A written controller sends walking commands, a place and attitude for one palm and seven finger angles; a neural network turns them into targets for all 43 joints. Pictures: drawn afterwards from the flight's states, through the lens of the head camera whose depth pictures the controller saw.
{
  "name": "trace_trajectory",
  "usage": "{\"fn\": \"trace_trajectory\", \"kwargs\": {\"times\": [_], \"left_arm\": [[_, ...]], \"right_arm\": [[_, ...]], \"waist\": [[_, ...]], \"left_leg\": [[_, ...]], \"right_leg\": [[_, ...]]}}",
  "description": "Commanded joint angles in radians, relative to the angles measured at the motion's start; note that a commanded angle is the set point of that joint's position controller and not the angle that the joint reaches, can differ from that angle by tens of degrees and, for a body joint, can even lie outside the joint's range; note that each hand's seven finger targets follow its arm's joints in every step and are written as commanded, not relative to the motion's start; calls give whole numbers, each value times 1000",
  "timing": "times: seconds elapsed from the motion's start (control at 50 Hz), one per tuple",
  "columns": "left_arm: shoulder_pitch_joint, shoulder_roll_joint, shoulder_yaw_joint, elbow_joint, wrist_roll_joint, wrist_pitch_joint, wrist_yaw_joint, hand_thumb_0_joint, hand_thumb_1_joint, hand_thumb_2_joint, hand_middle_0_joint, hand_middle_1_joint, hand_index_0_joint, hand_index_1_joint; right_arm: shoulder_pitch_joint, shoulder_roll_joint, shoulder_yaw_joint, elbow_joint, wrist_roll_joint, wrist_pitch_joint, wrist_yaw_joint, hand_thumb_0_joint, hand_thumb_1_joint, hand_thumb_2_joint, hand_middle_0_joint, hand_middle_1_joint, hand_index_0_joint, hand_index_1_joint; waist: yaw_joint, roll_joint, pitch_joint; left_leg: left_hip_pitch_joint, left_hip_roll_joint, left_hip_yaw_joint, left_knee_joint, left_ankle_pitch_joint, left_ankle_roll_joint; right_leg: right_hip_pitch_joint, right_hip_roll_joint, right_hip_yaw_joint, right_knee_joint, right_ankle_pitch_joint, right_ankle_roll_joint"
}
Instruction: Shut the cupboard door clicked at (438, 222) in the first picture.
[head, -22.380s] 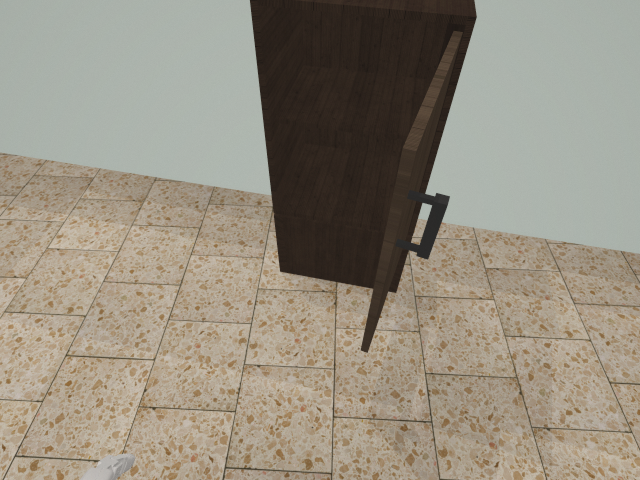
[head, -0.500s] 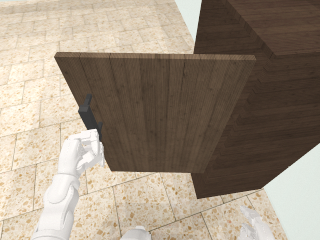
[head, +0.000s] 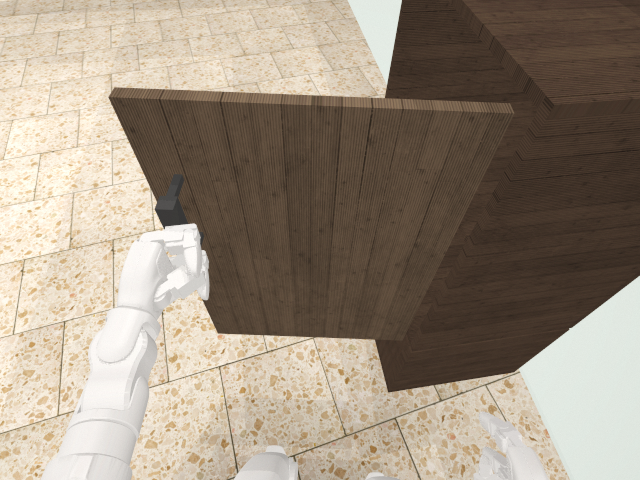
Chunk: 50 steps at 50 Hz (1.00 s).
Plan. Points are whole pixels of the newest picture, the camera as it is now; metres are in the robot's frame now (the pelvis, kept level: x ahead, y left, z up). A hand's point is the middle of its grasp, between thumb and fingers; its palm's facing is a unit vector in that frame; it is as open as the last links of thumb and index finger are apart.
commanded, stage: push the door shut along its arc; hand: left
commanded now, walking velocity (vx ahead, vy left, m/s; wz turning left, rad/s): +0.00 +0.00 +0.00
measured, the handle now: (185, 225) +0.42 +0.20 +0.07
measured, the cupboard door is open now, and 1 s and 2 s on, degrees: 79 65 48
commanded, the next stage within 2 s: pull the fist back off the door in 1.56 s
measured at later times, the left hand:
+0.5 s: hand (216, 237) +0.40 +0.15 +0.06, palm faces -0.21 -0.98 -0.02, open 3.1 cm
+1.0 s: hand (260, 199) +0.47 +0.10 +0.07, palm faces -0.33 -0.94 -0.03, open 3.1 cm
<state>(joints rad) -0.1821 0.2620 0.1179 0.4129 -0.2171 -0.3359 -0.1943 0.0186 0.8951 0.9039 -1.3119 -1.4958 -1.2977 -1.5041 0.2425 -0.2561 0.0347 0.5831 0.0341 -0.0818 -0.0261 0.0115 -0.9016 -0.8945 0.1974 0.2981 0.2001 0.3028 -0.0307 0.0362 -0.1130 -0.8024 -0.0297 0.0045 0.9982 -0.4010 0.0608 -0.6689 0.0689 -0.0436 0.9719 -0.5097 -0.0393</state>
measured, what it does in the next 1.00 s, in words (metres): stands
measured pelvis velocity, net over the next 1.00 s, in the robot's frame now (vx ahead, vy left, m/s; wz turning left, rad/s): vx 0.00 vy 0.01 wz -0.02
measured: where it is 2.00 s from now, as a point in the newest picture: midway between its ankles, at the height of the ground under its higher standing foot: outside the picture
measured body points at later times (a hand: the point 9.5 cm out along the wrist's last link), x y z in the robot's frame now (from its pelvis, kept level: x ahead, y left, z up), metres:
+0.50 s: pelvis +0.00 +0.01 +0.00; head +0.07 +0.02 +0.44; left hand +0.41 +0.21 +0.07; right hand +0.09 -0.25 -0.11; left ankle +0.05 +0.08 -0.68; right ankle -0.02 -0.10 -0.68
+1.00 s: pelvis +0.00 +0.01 -0.01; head +0.10 +0.01 +0.43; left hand +0.48 +0.16 +0.07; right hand +0.03 -0.26 -0.12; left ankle +0.05 +0.08 -0.68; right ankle -0.02 -0.10 -0.68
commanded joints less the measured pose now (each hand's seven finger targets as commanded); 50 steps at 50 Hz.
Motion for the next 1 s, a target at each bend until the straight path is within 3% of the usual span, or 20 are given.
{"fn": "trace_trajectory", "kwargs": {"times": [0.0,0.02,0.14,0.28,0.38,0.44,0.5,0.56,0.6,0.62,0.68,0.76,0.78,0.84,0.88,0.9,0.92,0.94,0.96,0.98], "left_arm": [[-290,169,79,-117,-15,-33,-39,0,900,900,-1300,-1500,-1300,-1500],[-336,136,45,-123,-18,-30,-51,0,900,900,-1300,-1500,-1300,-1500],[-501,188,82,-59,-26,-65,-74,0,900,900,-1300,-1500,-1300,-1500],[-626,172,43,22,-15,-75,-111,0,900,900,-1300,-1500,-1300,-1500],[-710,202,67,121,-12,-67,-125,0,900,900,-1300,-1500,-1300,-1500],[-760,164,30,128,-8,-77,-131,0,900,900,-1300,-1500,-1300,-1500],[-778,207,65,199,0,-81,-133,0,900,900,-1300,-1500,-1300,-1500],[-861,154,20,253,11,-82,-134,0,900,900,-1300,-1500,-1300,-1500],[-900,193,47,253,19,-96,-133,0,900,900,-1300,-1500,-1300,-1500],[-898,173,29,270,24,-93,-133,0,900,900,-1300,-1500,-1300,-1500],[-971,178,38,319,30,-98,-132,0,900,900,-1300,-1500,-1300,-1500],[-1035,204,57,388,38,-105,-138,0,900,900,-1300,-1500,-1300,-1500],[-1060,219,70,385,38,-111,-142,0,900,900,-1300,-1500,-1300,-1500],[-1069,264,107,426,38,-112,-158,0,900,900,-1300,-1500,-1300,-1500],[-1059,254,98,450,40,-108,-173,0,900,900,-1300,-1500,-1300,-1500],[-1076,282,117,455,42,-112,-178,0,900,900,-1300,-1500,-1300,-1500],[-1057,263,100,471,45,-102,-183,0,900,900,-1300,-1500,-1300,-1500],[-1065,293,126,486,45,-99,-188,0,900,900,-1300,-1500,-1300,-1500],[-1064,281,108,497,51,-94,-194,0,900,900,-1300,-1500,-1300,-1500],[-1112,263,90,484,44,-93,-200,0,900,900,-1300,-1500,-1300,-1500]], "right_arm": [[10,-157,-60,-126,11,-39,-6,0,-900,-900,200,300,200,300],[9,-152,-60,-128,14,-39,-6,0,-900,-900,200,300,200,300],[34,-163,-63,-102,11,-38,-8,0,-900,-900,200,300,200,300],[65,-175,-72,-81,12,-34,-2,0,-900,-900,200,300,200,300],[91,-185,-75,-64,11,-21,-3,0,-900,-900,200,300,200,300],[97,-183,-75,-63,10,-22,4,0,-900,-900,200,300,200,300],[121,-194,-78,-52,7,-14,5,0,-900,-900,200,300,200,300],[125,-188,-78,-43,6,-7,11,0,-900,-900,200,300,200,300],[138,-197,-82,-42,5,-5,11,0,-900,-900,200,300,200,300],[135,-193,-81,-43,4,-2,14,0,-900,-900,200,300,200,300],[154,-196,-83,-29,1,5,17,0,-900,-900,200,300,200,300],[170,-198,-80,-22,-4,14,18,0,-900,-900,200,300,200,300],[176,-200,-83,-20,-4,14,18,0,-900,-900,200,300,200,300],[188,-202,-80,-18,-6,23,19,0,-900,-900,200,300,200,300],[193,-200,-80,-23,-5,29,22,0,-900,-900,200,300,200,300],[200,-203,-81,-20,-6,30,21,0,-900,-900,200,300,200,300],[197,-198,-77,-23,-7,34,25,0,-900,-900,200,300,200,300],[204,-203,-80,-19,-5,38,24,0,-900,-900,200,300,200,300],[206,-202,-78,-23,-5,44,25,0,-900,-900,200,300,200,300],[204,-199,-78,-22,-4,43,26,0,-900,-900,200,300,200,300]], "waist": [[-18,-13,-277],[-33,2,-282],[-48,-11,-293],[-63,55,-336],[-78,4,-325],[-78,66,-362],[-82,26,-356],[-103,35,-329],[-99,55,-370],[-99,77,-373],[-115,56,-380],[-123,31,-388],[-128,31,-415],[-122,36,-438],[-123,31,-439],[-121,53,-447],[-119,50,-447],[-125,26,-434],[-126,32,-428],[-143,32,-425]], "left_leg": [[296,34,-74,-134,176,-25],[310,33,-71,-132,181,-23],[318,37,-88,-124,161,-24],[386,43,-114,-126,173,-32],[382,48,-131,-130,160,-31],[437,50,-145,-129,196,-38],[428,53,-156,-124,208,-37],[425,56,-163,-128,174,-38],[450,58,-176,-121,209,-42],[464,59,-175,-122,207,-44],[466,66,-193,-122,193,-48],[420,54,-169,-99,201,-36],[425,56,-168,-91,212,-34],[400,49,-151,-69,254,-30],[376,45,-138,-61,260,-27],[378,46,-140,-52,283,-27],[366,42,-132,-46,286,-23],[346,46,-129,-42,277,-23],[328,43,-125,-38,274,-21],[312,41,-117,-30,261,-16]], "right_leg": [[7,-30,55,-163,272,13],[-4,-33,53,-165,280,14],[-41,-29,50,-158,243,10],[-104,-27,33,-145,221,2],[-132,-23,24,-147,204,0],[-161,-23,16,-134,213,-4],[-173,-18,12,-129,215,-7],[-217,-19,7,-127,190,-5],[-224,-19,7,-111,204,-9],[-235,-20,5,-112,197,-9],[-264,-19,3,-104,193,-8],[-244,-18,9,-103,203,-8],[-245,-19,12,-100,214,-7],[-221,-18,21,-93,254,-6],[-203,-17,26,-93,271,-5],[-210,-17,24,-82,283,-8],[-198,-15,27,-84,294,-6],[-199,-16,30,-85,298,-3],[-198,-15,33,-83,299,-3],[-199,-15,41,-88,303,2]]}}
